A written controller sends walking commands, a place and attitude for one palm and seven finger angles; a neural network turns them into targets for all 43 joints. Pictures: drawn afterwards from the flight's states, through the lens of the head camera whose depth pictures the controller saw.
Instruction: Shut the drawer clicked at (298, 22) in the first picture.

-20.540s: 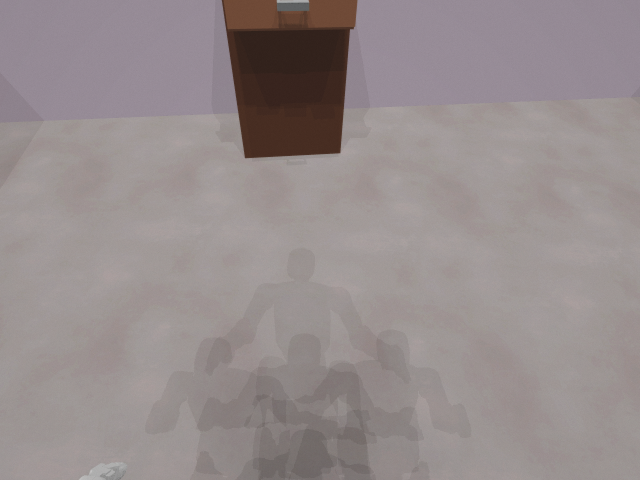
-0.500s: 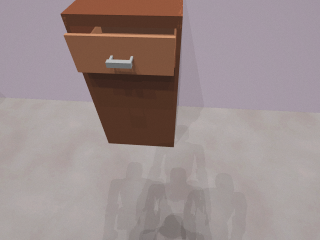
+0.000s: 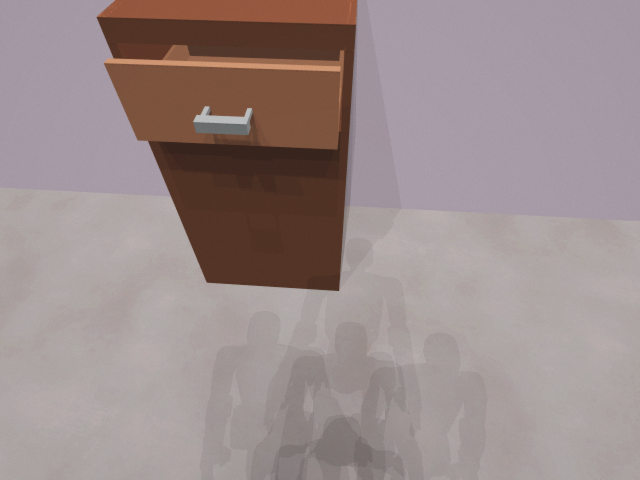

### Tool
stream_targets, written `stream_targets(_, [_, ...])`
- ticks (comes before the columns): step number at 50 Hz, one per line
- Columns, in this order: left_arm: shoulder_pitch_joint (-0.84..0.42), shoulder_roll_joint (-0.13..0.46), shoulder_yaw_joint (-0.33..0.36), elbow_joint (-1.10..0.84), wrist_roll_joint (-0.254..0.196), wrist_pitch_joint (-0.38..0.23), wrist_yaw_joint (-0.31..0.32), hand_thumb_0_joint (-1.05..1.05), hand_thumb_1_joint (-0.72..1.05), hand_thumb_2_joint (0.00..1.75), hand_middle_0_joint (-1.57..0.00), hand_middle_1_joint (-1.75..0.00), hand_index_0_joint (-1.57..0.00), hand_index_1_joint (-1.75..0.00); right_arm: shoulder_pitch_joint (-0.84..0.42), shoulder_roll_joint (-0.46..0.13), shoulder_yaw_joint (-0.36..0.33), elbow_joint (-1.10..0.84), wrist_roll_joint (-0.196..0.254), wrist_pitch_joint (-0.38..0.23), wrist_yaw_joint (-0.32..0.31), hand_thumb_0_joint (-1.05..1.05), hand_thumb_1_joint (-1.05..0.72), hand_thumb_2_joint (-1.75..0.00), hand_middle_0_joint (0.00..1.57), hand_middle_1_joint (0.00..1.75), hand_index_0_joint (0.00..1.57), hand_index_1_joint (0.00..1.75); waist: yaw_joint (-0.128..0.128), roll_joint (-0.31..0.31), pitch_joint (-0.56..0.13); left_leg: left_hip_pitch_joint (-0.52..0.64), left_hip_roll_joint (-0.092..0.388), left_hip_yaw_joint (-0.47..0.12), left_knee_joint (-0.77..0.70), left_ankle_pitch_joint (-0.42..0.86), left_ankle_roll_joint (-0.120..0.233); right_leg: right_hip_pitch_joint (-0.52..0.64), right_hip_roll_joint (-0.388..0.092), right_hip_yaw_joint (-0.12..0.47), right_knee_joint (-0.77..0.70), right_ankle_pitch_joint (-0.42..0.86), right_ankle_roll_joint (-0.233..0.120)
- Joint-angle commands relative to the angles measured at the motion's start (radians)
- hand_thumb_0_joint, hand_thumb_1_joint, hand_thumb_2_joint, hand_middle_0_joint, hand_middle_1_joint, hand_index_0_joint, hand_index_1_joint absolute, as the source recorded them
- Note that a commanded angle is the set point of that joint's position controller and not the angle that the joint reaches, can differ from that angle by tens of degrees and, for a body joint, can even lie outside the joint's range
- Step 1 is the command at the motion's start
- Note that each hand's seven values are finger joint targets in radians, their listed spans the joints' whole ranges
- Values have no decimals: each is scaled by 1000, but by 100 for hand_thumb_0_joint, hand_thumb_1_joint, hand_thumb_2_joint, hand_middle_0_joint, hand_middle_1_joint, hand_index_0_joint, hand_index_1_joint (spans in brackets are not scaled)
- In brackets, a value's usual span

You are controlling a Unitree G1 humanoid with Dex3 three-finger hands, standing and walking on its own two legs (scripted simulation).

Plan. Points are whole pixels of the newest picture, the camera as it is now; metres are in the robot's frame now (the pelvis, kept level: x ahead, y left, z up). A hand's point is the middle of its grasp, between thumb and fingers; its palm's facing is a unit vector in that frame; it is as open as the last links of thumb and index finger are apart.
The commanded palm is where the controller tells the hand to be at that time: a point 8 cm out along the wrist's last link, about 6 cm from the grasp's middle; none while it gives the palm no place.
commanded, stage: look to check the result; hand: left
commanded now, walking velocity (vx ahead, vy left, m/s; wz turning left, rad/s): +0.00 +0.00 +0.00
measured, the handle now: (225, 118) +0.75 +0.24 +0.03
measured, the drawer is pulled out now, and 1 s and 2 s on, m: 0.08 0.08 0.08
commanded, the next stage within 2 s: take the last steps up to it in 0.40 s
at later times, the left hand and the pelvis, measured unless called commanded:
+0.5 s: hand out of the picture +0.00 +0.16 -0.18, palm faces +0.03 -0.98 -0.20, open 7.3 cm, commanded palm none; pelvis +0.02 -0.01 +0.00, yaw +0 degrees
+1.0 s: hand out of the picture +0.09 +0.16 -0.18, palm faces -0.01 -0.98 -0.18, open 7.4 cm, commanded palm none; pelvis +0.09 -0.01 -0.01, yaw -3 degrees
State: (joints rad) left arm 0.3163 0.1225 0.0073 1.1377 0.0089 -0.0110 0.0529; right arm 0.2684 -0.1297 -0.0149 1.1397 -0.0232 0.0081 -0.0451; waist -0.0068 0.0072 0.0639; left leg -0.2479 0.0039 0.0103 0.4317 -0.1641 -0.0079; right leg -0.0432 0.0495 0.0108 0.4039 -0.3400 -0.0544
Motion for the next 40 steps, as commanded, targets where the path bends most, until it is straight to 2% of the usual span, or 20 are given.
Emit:
stream_targets(1, [91,96,18,-11,-3,-8,3,0,90,90,-20,-30,-20,-30,66,-85,-8,-21,5,-9,-7,0,-90,-90,20,30,20,30,0,-20,-2,125,89,-64,-16,197,41,-125,-139,79,-85,341,7])
stream_targets(3, [93,100,20,-11,-2,-8,4,0,90,90,-20,-30,-20,-30,61,-92,-9,-23,7,-8,-7,0,-90,-90,20,30,20,30,1,-41,3,129,90,-61,-12,208,41,-122,-136,76,-86,369,12])
stream_targets(10, [84,109,20,-12,-3,-6,4,0,90,90,-20,-30,-20,-30,49,-97,-8,-22,6,-7,-8,0,-90,-90,20,30,20,30,-1,-12,19,129,90,-56,-16,205,37,-118,-139,78,-92,378,13])
stream_targets(13, [89,110,21,-13,-2,-8,4,0,90,90,-20,-30,-20,-30,43,-102,-9,-25,7,-7,-8,0,-90,-90,20,30,20,30,1,-26,10,134,90,-51,-10,205,36,-109,-138,81,-96,400,18])
stream_targets(19, [81,114,22,-15,-3,-6,3,0,90,90,-20,-30,-20,-30,38,-100,-8,-25,6,-6,-9,0,-90,-90,20,30,20,30,1,-15,22,129,89,-50,-9,206,34,-106,-142,79,-100,414,21])
stream_targets(26, [75,116,23,-19,-4,-7,3,0,90,90,-20,-30,-20,-30,43,-108,-7,-24,5,-9,-11,0,-90,-90,20,30,20,30,1,-10,-2,138,91,-47,-7,230,34,-84,-142,78,-95,436,20])
stream_targets(28, [90,94,22,-5,-3,-6,2,0,90,90,-20,-30,-20,-30,61,-91,-5,-11,2,-8,-10,0,-90,-90,20,30,20,30,1,-28,-17,150,88,-39,8,168,34,-78,-132,75,-95,359,17])
stream_targets(29, [92,100,26,-3,-2,-3,-1,0,90,90,-20,-30,-20,-30,71,-93,-9,-6,0,-7,-7,0,-90,-90,20,30,20,30,0,-25,-10,132,85,-30,20,94,37,-77,-130,75,-85,274,7])
stream_targets(32, [102,114,39,0,3,4,-16,0,90,90,-20,-30,-20,-30,47,-89,-19,-19,-6,-4,4,0,-90,-90,20,30,20,30,10,-56,97,5,57,11,74,-118,30,-115,-147,132,-122,-14,-44])
stream_targets(33, [115,120,44,2,7,4,-18,0,90,90,-20,-30,-20,-30,39,-83,-20,-29,-7,-3,9,0,-90,-90,20,30,20,30,18,-88,128,-55,42,31,121,-155,26,-103,-164,165,-141,-59,-63])
stream_targets(35, [132,130,51,1,10,-1,-20,0,90,90,-20,-30,-20,-30,12,-76,-24,-51,-8,-9,12,0,-90,-90,20,30,20,30,26,-132,172,-156,36,66,222,-215,16,-67,-225,231,-142,35,-114])
stream_targets(37, [151,131,57,0,16,-8,-20,0,90,90,-20,-30,-20,-30,-5,-71,-30,-69,-6,-17,12,0,-90,-90,20,30,20,30,27,-130,181,-193,47,82,255,-265,16,-35,-249,233,-96,248,-148])
stream_targets(38, [150,128,58,2,17,-12,-19,0,90,90,-20,-30,-20,-30,18,-66,-32,-71,-5,-21,11,0,-90,-90,20,30,20,30,10,-103,157,-153,46,96,213,-260,23,-24,-241,202,-38,374,-147])
stream_targets(39, [125,129,59,-6,14,-15,-21,0,90,90,-20,-30,-20,-30,94,-68,-32,-47,-7,-28,8,0,-90,-90,20,30,20,30,-35,-56,118,-4,41,102,111,-188,38,-83,-207,141,79,529,-124])
stream_targets(40, [102,121,59,-20,8,-19,-26,0,90,90,-20,-30,-20,-30,226,-98,-40,-2,-11,-38,4,0,-90,-90,20,30,20,30,-82,56,55,225,87,13,49,50,86,-220,-122,52,292,575,-70])
